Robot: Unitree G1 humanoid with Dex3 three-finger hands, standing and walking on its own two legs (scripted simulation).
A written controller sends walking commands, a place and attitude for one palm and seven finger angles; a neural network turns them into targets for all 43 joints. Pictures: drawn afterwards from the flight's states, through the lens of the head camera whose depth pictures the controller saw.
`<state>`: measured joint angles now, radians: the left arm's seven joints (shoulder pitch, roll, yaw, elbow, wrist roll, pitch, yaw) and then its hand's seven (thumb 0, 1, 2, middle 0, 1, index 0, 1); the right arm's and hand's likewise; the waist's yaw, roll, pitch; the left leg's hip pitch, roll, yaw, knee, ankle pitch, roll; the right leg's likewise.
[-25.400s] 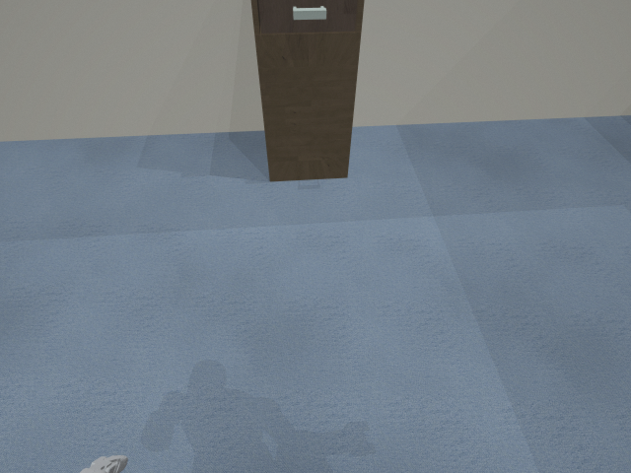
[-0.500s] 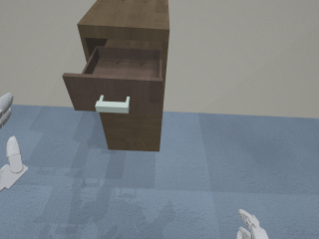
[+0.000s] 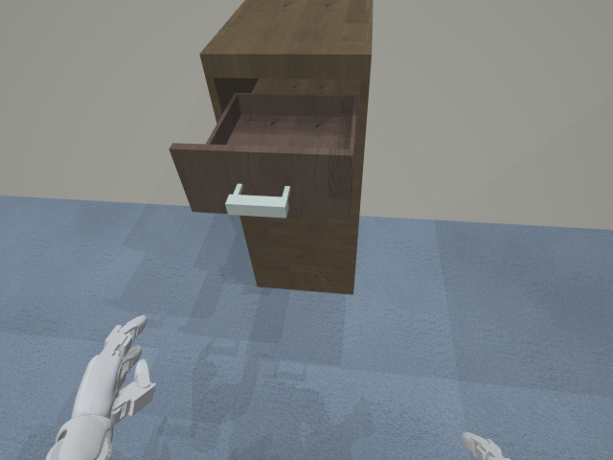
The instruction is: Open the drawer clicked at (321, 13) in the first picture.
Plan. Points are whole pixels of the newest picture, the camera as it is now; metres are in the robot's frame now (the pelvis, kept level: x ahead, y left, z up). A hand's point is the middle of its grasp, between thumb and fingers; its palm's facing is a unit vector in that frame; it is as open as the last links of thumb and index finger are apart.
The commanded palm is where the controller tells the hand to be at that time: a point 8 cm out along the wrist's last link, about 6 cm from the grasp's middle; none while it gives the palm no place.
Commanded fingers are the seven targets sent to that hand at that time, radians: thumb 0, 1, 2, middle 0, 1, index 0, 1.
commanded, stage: let the arm hang, fingers relaxed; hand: left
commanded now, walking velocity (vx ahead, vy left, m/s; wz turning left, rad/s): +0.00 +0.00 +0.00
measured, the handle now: (260, 197) +0.56 +0.12 +0.02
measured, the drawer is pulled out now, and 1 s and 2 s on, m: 0.29 0.29 0.29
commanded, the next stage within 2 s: look to check the result in 0.96 s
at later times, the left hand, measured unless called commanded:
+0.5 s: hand out of the picture -0.04 +0.19 -0.15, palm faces -0.01 -0.98 -0.22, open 7.3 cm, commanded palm none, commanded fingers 0.00 0.90 0.90 -0.20 -0.30 -0.20 -0.30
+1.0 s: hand out of the picture +0.00 +0.16 -0.15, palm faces -0.01 -0.98 -0.17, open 7.4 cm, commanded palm none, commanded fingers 0.00 0.90 0.90 -0.20 -0.30 -0.20 -0.30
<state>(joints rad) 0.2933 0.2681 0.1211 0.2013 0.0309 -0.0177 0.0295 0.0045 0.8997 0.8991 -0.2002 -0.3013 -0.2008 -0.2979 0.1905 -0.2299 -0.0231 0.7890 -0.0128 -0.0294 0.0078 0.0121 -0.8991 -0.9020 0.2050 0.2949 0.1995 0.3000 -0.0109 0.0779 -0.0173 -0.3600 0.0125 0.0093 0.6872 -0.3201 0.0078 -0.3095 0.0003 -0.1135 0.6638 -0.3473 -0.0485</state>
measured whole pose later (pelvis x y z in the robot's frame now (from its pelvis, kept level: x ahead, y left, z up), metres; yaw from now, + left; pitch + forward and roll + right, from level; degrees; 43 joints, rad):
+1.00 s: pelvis +0.00 +0.00 +0.02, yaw -3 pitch -2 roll +0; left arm 0.28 0.11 0.01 1.15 0.00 0.00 0.03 0.01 0.91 0.90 -0.20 -0.30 -0.20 -0.30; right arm 0.34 -0.10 -0.01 1.13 -0.01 0.01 -0.04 0.01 -0.90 -0.90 0.20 0.29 0.20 0.30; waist -0.01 0.02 0.07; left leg -0.19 0.02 0.07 0.42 -0.20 0.01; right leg -0.17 0.02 -0.05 0.41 -0.21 -0.04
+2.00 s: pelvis +0.03 -0.01 +0.02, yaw -3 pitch -1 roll +0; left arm 0.26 0.12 0.01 1.16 0.00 0.00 0.04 0.01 0.91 0.90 -0.20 -0.30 -0.20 -0.30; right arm 0.28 -0.11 -0.01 1.14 -0.01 0.01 -0.05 0.01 -0.91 -0.90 0.20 0.29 0.20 0.30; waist -0.01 0.02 0.08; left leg -0.14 0.02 0.06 0.38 -0.21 0.00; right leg -0.12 0.03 -0.06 0.38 -0.24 -0.05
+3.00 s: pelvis +0.03 -0.02 +0.02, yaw -3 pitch -2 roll +0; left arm 0.26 0.13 0.01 1.15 0.00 -0.01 0.04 0.01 0.91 0.90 -0.20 -0.30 -0.20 -0.30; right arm 0.27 -0.12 -0.01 1.14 -0.01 0.01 -0.05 0.01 -0.91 -0.90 0.20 0.29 0.20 0.30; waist -0.01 0.02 0.07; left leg -0.12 0.04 0.06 0.38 -0.22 -0.02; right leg -0.10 0.04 -0.06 0.36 -0.24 -0.06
